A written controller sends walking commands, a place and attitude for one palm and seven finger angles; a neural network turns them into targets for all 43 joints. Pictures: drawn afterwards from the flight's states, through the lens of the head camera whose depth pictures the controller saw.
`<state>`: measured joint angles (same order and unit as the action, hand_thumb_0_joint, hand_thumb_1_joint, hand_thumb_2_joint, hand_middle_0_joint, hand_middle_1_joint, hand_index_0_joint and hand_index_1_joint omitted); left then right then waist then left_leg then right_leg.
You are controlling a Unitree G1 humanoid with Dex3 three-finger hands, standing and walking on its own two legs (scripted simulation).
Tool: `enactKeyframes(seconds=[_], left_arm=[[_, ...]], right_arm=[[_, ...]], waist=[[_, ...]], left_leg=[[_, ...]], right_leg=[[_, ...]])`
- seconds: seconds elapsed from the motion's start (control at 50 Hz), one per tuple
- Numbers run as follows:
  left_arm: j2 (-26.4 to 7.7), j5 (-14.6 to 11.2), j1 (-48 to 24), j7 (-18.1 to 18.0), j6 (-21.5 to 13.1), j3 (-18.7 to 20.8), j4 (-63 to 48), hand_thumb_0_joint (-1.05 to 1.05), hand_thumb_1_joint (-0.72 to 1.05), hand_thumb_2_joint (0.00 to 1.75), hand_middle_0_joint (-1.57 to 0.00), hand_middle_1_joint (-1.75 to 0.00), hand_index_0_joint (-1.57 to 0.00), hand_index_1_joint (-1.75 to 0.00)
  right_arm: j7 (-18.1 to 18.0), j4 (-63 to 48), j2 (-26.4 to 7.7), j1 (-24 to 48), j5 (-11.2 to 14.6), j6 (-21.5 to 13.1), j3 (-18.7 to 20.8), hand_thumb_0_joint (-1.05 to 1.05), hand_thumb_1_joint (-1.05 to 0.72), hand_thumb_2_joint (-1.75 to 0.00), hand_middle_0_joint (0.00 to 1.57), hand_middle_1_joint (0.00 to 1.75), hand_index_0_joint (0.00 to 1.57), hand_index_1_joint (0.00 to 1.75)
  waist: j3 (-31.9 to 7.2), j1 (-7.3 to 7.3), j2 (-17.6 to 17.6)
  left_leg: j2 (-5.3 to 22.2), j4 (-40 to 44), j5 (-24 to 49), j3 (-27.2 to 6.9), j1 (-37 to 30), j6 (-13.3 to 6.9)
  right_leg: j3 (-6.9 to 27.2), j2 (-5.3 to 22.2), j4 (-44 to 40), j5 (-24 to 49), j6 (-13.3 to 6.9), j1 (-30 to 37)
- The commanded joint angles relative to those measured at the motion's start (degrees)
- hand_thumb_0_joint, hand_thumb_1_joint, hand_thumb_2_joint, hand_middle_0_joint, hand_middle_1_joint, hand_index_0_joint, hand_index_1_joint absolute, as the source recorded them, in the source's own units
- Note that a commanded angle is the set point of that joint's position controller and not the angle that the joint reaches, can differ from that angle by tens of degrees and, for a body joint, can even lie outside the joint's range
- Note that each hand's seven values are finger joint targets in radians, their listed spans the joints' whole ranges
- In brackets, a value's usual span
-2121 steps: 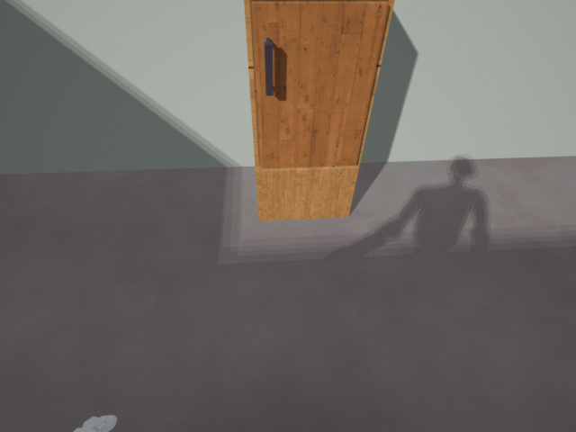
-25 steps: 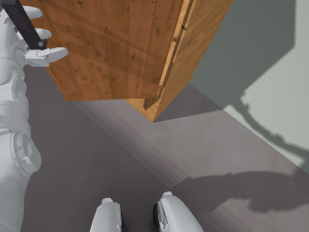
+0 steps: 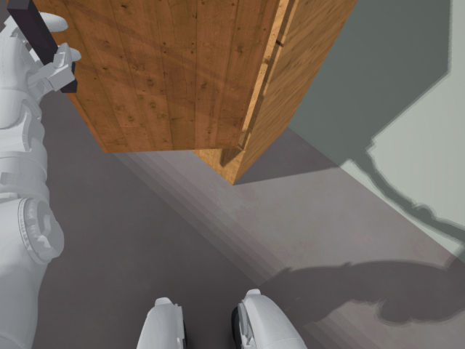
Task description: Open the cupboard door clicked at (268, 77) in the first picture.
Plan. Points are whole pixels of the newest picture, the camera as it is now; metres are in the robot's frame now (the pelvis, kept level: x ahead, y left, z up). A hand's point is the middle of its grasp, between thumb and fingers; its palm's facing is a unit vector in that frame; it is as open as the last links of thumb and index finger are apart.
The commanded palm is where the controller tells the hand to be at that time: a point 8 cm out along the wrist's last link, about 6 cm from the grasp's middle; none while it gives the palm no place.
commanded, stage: pull the door open along its arc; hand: left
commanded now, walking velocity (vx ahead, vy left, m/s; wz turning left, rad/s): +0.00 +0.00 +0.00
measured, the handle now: (50, 42) +0.60 +0.23 +0.08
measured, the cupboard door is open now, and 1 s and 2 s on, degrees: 47 84 91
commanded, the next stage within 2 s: open thumb and fingers to let go in 1.12 s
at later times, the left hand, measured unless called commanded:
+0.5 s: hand (74, 120) +0.45 +0.18 +0.08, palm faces +0.02 -1.00 +0.02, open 6.0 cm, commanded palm +0.40 +0.24 +0.07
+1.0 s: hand (140, 188) +0.35 +0.09 +0.08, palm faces +0.43 -0.90 +0.00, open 6.0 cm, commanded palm +0.28 +0.13 +0.07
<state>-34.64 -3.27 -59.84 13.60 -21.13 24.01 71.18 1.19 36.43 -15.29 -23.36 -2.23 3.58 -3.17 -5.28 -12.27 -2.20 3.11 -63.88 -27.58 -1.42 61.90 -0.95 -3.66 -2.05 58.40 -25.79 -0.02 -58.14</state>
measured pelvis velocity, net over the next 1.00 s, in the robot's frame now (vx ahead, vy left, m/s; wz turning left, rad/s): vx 0.00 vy -0.03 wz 0.04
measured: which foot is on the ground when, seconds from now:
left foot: down 0.00-1.00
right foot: down 0.00-1.00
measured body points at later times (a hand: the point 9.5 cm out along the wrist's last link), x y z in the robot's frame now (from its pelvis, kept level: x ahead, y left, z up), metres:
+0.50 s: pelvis +0.02 +0.00 +0.02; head +0.12 +0.01 +0.46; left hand +0.45 +0.24 +0.08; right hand +0.06 -0.26 -0.09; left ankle +0.01 +0.10 -0.66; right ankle +0.01 -0.13 -0.66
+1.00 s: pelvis +0.00 -0.03 +0.03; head +0.05 -0.04 +0.47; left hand +0.32 +0.14 +0.08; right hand +0.15 -0.25 -0.09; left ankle +0.01 +0.10 -0.66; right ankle +0.01 -0.13 -0.66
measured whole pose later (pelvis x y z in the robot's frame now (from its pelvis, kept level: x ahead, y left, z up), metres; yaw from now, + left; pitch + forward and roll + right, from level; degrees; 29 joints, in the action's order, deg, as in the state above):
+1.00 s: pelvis +0.00 -0.03 +0.03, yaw +2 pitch +13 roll +0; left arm 2.4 1.7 -8.8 -27.6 -20.7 0.7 23.7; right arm 2.2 34.2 -10.6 -13.7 -4.0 1.3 -0.2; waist -8.0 -1.6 -1.5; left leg 1.8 -54.7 -25.0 -0.4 42.6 1.5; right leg -2.8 -0.8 55.1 -26.5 -2.3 -41.7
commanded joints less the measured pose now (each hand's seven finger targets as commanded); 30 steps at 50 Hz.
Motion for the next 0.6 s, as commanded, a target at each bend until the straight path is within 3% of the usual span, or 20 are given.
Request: enactKeyframes(seconds=[0.0,0.04,0.08,0.14,0.2,0.26,0.28,0.4,0.42,0.44,0.48,0.5,0.52,0.58], left_arm=[[-17.5,0.5,-23.6,0.5,-3.9,3.7,-11.9,0.0,0.9,0.9,-0.4,-1.35,-0.4,-1.35],[-14.8,-0.1,-20.8,1.4,-3.4,2.0,-12.6,0.0,0.9,0.9,-0.4,-1.35,-0.4,-1.35],[-15.0,-0.9,-18.5,2.1,-3.7,2.8,-14.9,0.0,0.9,0.9,-0.4,-1.35,-0.4,-1.35],[-14.3,-2.2,-13.5,2.7,-3.4,3.2,-17.3,0.0,0.9,0.9,-0.4,-1.35,-0.4,-1.35],[-13.3,-3.5,-7.2,3.0,-3.6,3.8,-21.5,0.0,0.9,0.9,-0.4,-1.35,-0.4,-1.35],[-10.5,-4.9,1.6,2.9,-3.4,3.5,-25.0,0.0,0.9,0.9,-0.4,-1.35,-0.4,-1.35],[-8.7,-5.5,4.3,2.9,-3.1,2.5,-25.6,0.0,0.9,0.9,-0.4,-1.35,-0.4,-1.35],[-3.0,-8.1,18.4,1.6,-3.2,0.8,-35.5,0.0,0.9,0.9,-0.4,-1.35,-0.4,-1.35],[-1.7,-8.5,20.9,1.3,-3.1,0.4,-36.0,0.0,0.9,0.9,-0.4,-1.35,-0.4,-1.35],[-0.5,-12.1,20.6,-6.8,-3.2,7.9,-40.2,0.0,0.9,0.9,-0.4,-1.35,-0.4,-1.35],[7.9,-10.9,26.8,-13.5,-2.8,2.3,-41.6,0.0,0.9,0.9,-0.4,-1.35,-0.4,-1.35],[9.1,-10.0,28.4,-16.1,-2.8,2.0,-42.9,0.0,0.9,0.9,-0.4,-1.35,-0.4,-1.35],[10.4,-8.6,29.7,-18.9,-3.1,1.1,-45.6,0.0,0.9,0.9,-0.4,-1.35,-0.4,-1.35],[14.2,-2.7,32.4,-26.8,-4.1,-3.3,-52.1,0.0,0.9,0.9,-0.4,-1.35,-0.4,-1.35]], right_arm=[[-1.1,-1.5,-11.6,-12.9,-0.1,-0.3,3.9,0.0,-0.9,-0.9,0.2,0.3,0.2,0.3],[-1.0,-2.4,-11.1,-12.1,0.2,-0.1,3.8,0.0,-0.9,-0.9,0.2,0.3,0.2,0.3],[-0.9,-3.0,-11.1,-11.9,0.3,0.0,4.0,0.0,-0.9,-0.9,0.2,0.3,0.2,0.3],[-0.8,-4.2,-10.9,-11.2,0.7,0.2,4.2,0.0,-0.9,-0.9,0.2,0.3,0.2,0.3],[-0.7,-5.4,-10.6,-10.4,1.2,0.3,4.6,0.0,-0.9,-0.9,0.2,0.3,0.2,0.3],[-0.5,-7.0,-10.3,-9.1,1.7,0.4,5.1,0.0,-0.9,-0.9,0.2,0.3,0.2,0.3],[-0.3,-7.4,-10.0,-8.1,2.0,0.4,5.1,0.0,-0.9,-0.9,0.2,0.3,0.2,0.3],[0.1,-9.8,-9.2,-4.3,2.9,-0.2,5.7,0.0,-0.9,-0.9,0.2,0.3,0.2,0.3],[0.1,-10.2,-9.0,-3.6,3.1,-0.2,5.8,0.0,-0.9,-0.9,0.2,0.3,0.2,0.3],[0.0,-10.6,-7.3,-2.2,2.5,-0.9,5.9,0.0,-0.9,-0.9,0.2,0.3,0.2,0.3],[0.7,-10.4,-6.8,-0.7,2.4,-2.0,5.9,0.0,-0.9,-0.9,0.2,0.3,0.2,0.3],[1.1,-10.1,-6.6,-0.5,2.0,-2.3,5.9,0.0,-0.9,-0.9,0.2,0.3,0.2,0.3],[1.3,-10.2,-6.4,-0.2,1.7,-2.4,6.1,0.0,-0.9,-0.9,0.2,0.3,0.2,0.3],[2.0,-10.3,-5.5,0.9,0.3,-2.7,6.2,0.0,-0.9,-0.9,0.2,0.3,0.2,0.3]], waist=[[-32.3,-0.28,-10.2],[-31.4,0.0,-9.6],[-33.3,0.96,-10.1],[-33.1,2.28,-7.6],[-33.9,4.02,-7.9],[-32.4,5.39,-4.9],[-30.3,5.67,-4.8],[-26.4,8.31,-3.5],[-24.7,8.28,-2.1],[-24.3,12.46,-1.4],[-21.6,10.88,-1.8],[-21.5,11.26,-0.5],[-22.7,11.65,-1.7],[-25.0,11.83,-1.2]], left_leg=[[-1.0,5.2,27.4,-2.9,-27.8,-0.6],[-1.2,5.6,26.8,-2.1,-26.8,-0.8],[-1.2,5.8,28.8,-1.8,-28.1,-0.7],[-1.5,6.8,28.2,-1.0,-26.5,-0.9],[-1.6,7.9,30.3,-0.4,-27.6,-0.8],[-1.9,9.1,30.2,0.4,-27.5,-1.0],[-2.0,9.9,28.9,0.8,-26.5,-1.0],[-2.3,12.3,28.0,2.0,-26.7,-0.7],[-2.4,12.7,27.3,2.1,-26.4,-0.7],[-2.5,13.5,26.6,2.3,-24.5,-0.1],[-2.4,13.7,25.8,2.2,-25.1,0.6],[-2.3,13.8,26.0,2.1,-24.8,0.8],[-2.3,13.7,27.5,2.2,-25.9,1.1],[-2.0,12.8,30.2,2.2,-27.7,1.2]], right_leg=[[1.1,-1.8,-5.2,20.3,-1.0,10.2],[1.3,-1.7,-5.7,21.4,-0.8,11.9],[1.2,-1.9,-5.6,23.6,-0.9,13.6],[1.5,-2.0,-6.2,25.7,-0.9,17.9],[1.5,-2.1,-6.6,28.6,-1.0,20.6],[1.6,-2.1,-7.4,29.3,-1.0,22.7],[1.5,-2.0,-7.8,29.0,-0.9,23.2],[1.5,-1.4,-8.7,29.2,-1.0,26.0],[1.3,-1.4,-8.9,28.7,-1.0,25.9],[0.8,-1.3,-9.6,27.3,-0.6,26.6],[0.2,-1.1,-9.3,25.4,-0.5,24.3],[0.0,-1.0,-8.7,25.5,-0.6,24.8],[0.1,-0.8,-8.2,25.9,-0.8,25.0],[0.6,-0.3,-6.8,27.6,-1.0,25.7]])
